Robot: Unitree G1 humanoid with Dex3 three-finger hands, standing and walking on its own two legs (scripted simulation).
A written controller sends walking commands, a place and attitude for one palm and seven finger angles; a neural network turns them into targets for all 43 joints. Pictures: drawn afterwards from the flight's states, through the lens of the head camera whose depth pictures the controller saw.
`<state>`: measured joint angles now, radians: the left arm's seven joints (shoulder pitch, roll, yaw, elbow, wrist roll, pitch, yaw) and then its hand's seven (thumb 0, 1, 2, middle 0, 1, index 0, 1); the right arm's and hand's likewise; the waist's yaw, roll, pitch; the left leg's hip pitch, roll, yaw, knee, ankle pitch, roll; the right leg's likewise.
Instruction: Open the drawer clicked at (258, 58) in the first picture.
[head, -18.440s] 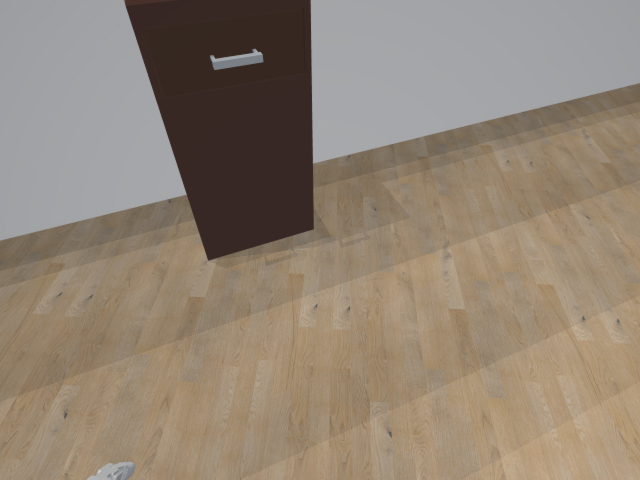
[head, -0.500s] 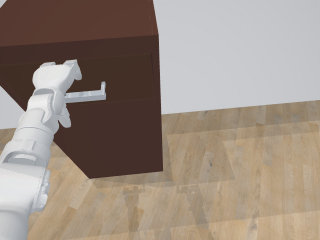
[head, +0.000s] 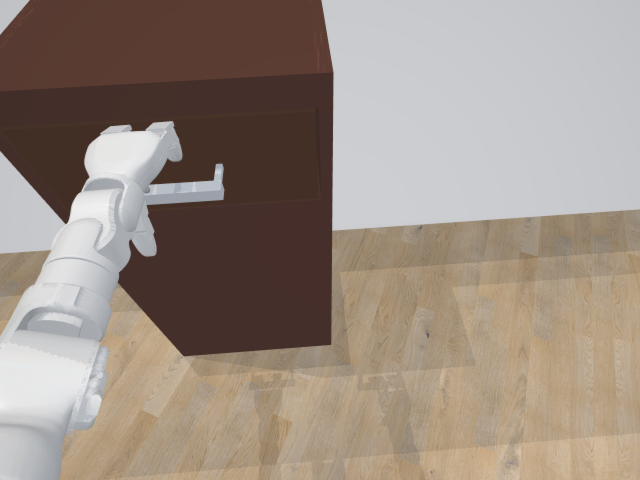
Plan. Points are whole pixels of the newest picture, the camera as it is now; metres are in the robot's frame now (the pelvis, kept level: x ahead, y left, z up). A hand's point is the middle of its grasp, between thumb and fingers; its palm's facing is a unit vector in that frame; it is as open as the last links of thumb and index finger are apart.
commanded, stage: move the hooked fingers above the handle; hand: left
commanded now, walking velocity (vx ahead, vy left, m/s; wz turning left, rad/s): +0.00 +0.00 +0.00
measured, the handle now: (177, 183) +0.53 +0.22 +0.05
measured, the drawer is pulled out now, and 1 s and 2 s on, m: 0.00 0.00 0.00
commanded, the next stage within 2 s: lower the fingers behind the handle in 0.22 s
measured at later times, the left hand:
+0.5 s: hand (158, 198) +0.46 +0.22 +0.09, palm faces -0.08 -0.03 -1.00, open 13.8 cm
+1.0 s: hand (172, 202) +0.47 +0.21 +0.06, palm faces -0.03 -0.03 -1.00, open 13.8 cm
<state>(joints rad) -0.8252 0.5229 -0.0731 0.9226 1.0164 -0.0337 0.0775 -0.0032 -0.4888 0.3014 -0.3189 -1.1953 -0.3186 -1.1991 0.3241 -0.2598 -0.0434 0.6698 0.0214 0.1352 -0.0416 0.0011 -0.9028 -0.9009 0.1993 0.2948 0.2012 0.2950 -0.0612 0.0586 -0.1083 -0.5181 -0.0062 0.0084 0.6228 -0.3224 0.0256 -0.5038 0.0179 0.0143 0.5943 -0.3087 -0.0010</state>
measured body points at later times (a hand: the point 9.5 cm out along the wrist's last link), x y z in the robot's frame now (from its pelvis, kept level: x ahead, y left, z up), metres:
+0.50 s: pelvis +0.00 +0.00 +0.00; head +0.05 +0.00 +0.45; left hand +0.46 +0.22 +0.14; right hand +0.05 -0.27 -0.13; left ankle -0.02 +0.10 -0.73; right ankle -0.02 -0.12 -0.73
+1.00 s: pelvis -0.01 +0.00 -0.01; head +0.06 -0.01 +0.44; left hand +0.47 +0.21 +0.12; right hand +0.02 -0.28 -0.14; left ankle -0.02 +0.10 -0.73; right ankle -0.02 -0.12 -0.73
